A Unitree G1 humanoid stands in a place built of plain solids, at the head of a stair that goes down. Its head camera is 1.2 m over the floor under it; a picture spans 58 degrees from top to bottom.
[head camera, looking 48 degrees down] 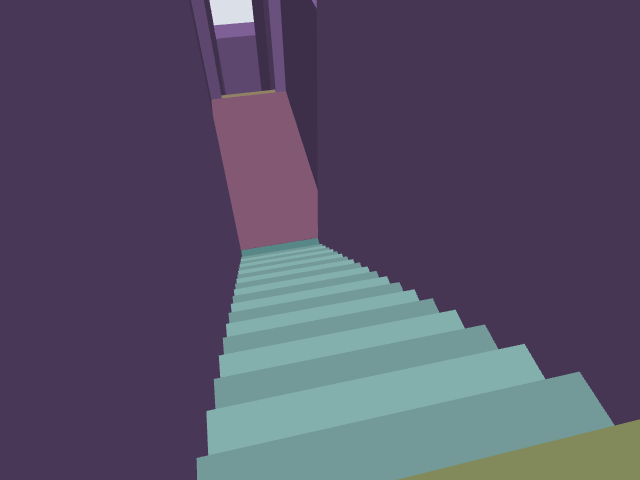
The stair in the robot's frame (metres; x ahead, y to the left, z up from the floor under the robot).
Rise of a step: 0.21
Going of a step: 0.22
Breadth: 1.30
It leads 12 degrees to the left of straight ahead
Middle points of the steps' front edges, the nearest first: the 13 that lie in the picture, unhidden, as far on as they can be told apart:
0.31 -0.31 0.00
0.53 -0.26 -0.21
0.74 -0.21 -0.42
0.96 -0.16 -0.63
1.18 -0.12 -0.84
1.40 -0.07 -1.06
1.62 -0.02 -1.27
1.84 0.03 -1.48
2.06 0.07 -1.69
2.28 0.12 -1.90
2.50 0.17 -2.11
2.72 0.22 -2.33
2.94 0.27 -2.54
